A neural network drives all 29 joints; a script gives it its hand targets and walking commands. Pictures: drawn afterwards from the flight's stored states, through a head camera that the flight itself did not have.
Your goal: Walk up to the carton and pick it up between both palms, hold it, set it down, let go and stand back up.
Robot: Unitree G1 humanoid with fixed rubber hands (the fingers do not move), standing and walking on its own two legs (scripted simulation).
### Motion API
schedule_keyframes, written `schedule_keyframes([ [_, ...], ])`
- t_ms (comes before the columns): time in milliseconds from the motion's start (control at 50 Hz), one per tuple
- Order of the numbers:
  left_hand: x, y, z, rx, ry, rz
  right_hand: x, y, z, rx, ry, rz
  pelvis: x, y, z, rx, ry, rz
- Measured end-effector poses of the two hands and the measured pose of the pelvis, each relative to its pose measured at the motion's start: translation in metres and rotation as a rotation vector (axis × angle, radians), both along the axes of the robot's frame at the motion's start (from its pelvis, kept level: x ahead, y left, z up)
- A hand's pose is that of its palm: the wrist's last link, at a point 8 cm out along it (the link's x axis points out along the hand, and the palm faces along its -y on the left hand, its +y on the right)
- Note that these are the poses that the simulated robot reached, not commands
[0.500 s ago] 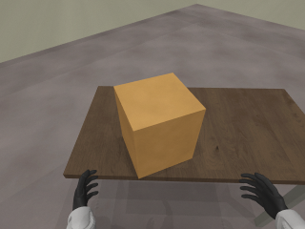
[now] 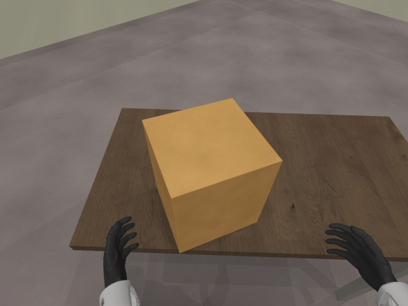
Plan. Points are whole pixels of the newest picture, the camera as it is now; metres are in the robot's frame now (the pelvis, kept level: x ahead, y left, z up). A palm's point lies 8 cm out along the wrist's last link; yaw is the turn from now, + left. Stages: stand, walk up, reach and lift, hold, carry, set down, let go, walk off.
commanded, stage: reach and lift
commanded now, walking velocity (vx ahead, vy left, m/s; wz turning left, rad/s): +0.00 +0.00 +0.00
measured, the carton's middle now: (205, 176) +0.39 +0.01 +0.01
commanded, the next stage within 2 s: none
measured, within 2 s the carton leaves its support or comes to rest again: neither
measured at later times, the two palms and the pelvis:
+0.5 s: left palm (118, 244) +0.22 +0.17 +0.05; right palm (363, 227) +0.25 -0.26 +0.07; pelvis -0.02 +0.00 +0.00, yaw +0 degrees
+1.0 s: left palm (104, 215) +0.25 +0.19 +0.09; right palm (346, 180) +0.31 -0.23 +0.12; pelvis -0.04 +0.00 +0.00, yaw +0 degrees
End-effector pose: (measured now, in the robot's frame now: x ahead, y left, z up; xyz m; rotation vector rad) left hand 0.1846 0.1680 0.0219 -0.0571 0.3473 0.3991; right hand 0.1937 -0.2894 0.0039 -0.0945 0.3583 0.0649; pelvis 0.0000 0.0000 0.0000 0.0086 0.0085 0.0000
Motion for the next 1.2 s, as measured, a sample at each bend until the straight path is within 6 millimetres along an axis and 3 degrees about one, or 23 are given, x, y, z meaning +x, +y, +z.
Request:
schedule_keyframes([
  [100, -0.005, -0.005, 0.005, 0.022, -0.007, -0.004, -0.002, 0.000, 0.000, 0.018, -0.029, -0.012, -0.006, -0.005, 0.000, -0.001, -0.009, -0.004],
  [260, -0.010, -0.006, -0.002, 0.031, 0.045, -0.032, 0.010, 0.010, 0.021, 0.029, -0.071, 0.002, -0.018, -0.006, -0.001, -0.007, -0.024, -0.008],
  [420, 0.020, -0.001, 0.018, 0.026, -0.020, -0.050, 0.039, 0.022, 0.054, -0.007, -0.084, 0.029, -0.024, -0.004, -0.001, -0.009, -0.032, -0.008],
  [520, 0.036, -0.001, 0.033, 0.024, -0.021, -0.063, 0.056, 0.028, 0.062, -0.004, -0.067, 0.030, -0.024, -0.002, 0.000, -0.011, -0.029, -0.008],
  [720, 0.041, 0.015, 0.049, 0.071, 0.021, -0.026, 0.072, 0.037, 0.064, 0.030, -0.066, 0.017, -0.023, -0.002, 0.002, -0.011, -0.019, -0.008],
  [1020, 0.069, 0.021, 0.072, 0.076, 0.057, -0.037, 0.120, 0.060, 0.120, 0.048, -0.126, 0.062, -0.038, -0.003, 0.002, -0.010, -0.035, -0.008],
  [1200, 0.085, 0.025, 0.085, 0.066, 0.055, -0.025, 0.152, 0.066, 0.140, 0.051, -0.111, 0.056, -0.036, -0.004, 0.002, -0.009, -0.032, -0.008],
])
